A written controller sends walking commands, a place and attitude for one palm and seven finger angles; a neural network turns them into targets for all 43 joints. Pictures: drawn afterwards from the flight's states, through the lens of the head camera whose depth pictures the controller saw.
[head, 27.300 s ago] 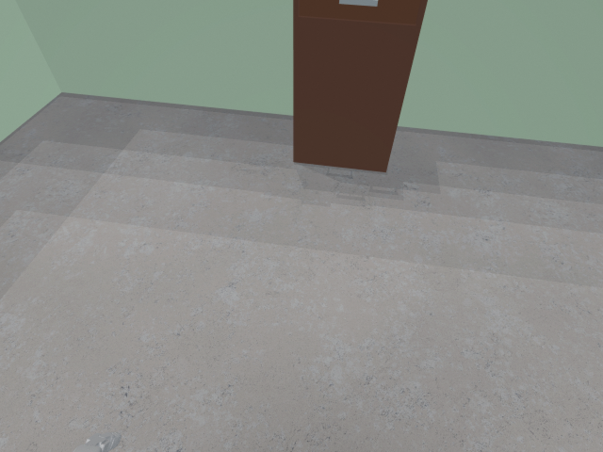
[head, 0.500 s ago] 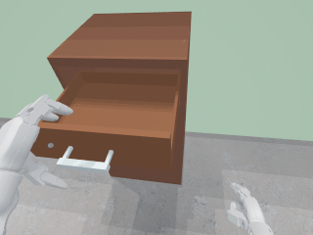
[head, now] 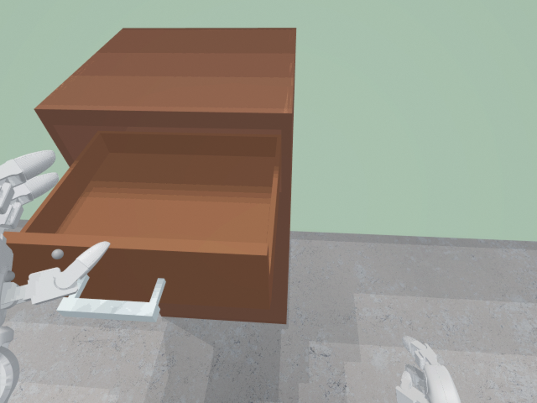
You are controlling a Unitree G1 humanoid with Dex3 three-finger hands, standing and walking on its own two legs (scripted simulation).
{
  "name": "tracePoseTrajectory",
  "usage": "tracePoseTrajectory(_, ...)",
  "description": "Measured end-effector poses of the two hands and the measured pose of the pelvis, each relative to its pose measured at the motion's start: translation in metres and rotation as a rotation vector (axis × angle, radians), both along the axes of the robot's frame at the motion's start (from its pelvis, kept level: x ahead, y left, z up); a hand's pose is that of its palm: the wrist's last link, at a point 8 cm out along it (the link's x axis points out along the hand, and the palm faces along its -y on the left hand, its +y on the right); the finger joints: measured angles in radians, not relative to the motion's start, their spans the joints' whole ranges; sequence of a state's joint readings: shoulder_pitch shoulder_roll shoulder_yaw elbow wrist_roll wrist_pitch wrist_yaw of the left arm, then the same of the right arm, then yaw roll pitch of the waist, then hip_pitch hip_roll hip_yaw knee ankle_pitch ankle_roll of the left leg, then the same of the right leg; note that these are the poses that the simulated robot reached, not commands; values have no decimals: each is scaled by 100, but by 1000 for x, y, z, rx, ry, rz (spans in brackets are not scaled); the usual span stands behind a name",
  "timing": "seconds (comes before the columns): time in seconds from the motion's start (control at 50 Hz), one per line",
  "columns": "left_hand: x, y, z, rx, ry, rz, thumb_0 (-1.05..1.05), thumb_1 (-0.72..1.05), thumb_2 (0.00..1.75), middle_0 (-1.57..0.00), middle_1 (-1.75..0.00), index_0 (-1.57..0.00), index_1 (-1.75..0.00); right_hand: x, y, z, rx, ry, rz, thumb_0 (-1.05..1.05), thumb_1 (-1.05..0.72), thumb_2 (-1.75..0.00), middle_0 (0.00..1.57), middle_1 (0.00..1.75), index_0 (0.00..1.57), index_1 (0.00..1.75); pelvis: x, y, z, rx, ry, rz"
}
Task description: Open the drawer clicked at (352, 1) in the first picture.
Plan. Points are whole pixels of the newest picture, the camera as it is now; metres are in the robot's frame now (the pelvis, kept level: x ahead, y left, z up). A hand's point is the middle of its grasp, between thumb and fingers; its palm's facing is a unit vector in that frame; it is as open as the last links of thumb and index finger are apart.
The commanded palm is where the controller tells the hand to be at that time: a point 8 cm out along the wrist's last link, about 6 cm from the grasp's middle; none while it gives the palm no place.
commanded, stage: draw the hand back to the body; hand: left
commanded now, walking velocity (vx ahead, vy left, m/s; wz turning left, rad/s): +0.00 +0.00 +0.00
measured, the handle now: (115, 296) +0.24 +0.27 +0.04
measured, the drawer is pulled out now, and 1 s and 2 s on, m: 0.29 0.29 0.29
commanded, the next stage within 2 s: step back with the hand held close in 0.42 s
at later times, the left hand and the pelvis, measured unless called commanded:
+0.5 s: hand (53, 266) +0.17 +0.23 +0.22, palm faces +0.47 -0.79 -0.38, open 7.5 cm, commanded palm +0.12 +0.27 +0.23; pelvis -0.01 -0.01 +0.00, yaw +1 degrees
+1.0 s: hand (23, 296) +0.15 +0.25 +0.21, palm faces +0.36 -0.74 -0.56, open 7.4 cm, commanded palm +0.08 +0.30 +0.23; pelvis -0.05 +0.02 -0.01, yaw -1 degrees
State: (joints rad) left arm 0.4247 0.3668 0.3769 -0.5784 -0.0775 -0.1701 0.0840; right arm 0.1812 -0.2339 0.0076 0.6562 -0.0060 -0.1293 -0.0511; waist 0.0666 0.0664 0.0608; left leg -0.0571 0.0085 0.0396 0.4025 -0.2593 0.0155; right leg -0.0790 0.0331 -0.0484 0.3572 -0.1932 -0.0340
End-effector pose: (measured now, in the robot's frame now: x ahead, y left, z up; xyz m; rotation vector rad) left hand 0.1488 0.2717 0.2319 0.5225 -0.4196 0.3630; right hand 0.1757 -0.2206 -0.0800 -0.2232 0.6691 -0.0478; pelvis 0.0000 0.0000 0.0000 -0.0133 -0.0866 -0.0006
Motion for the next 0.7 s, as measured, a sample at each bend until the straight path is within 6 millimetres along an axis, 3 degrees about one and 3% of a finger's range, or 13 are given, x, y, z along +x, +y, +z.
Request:
tracePoseTrajectory(0.2,-8,-2,-2,-23,5,40,1,56,75,-24,-51,-23,-52,17,7,6,26,-48,29,1,-91,-90,20,29,20,30,0,-6,0,0,-2,7)
tracePoseTrajectory(0.36,-13,-5,1,-25,-5,47,1,79,85,-22,-36,-22,-37,16,11,6,43,-53,49,1,-90,-90,20,29,20,30,-3,-10,0,1,-9,12)
tracePoseTrajectory(0.58,-20,-7,4,7,-8,45,1,88,89,-22,-30,-21,-31,1,2,3,45,-32,26,1,-90,-90,20,29,20,30,-10,-12,0,-2,7,8)
tracePoseTrajectory(0.7,-13,-7,5,81,3,-2,1,89,89,-21,-30,-21,-31,-14,-12,4,13,-7,-44,1,-90,-90,20,29,20,30,-20,-6,-1,-6,81,-7)
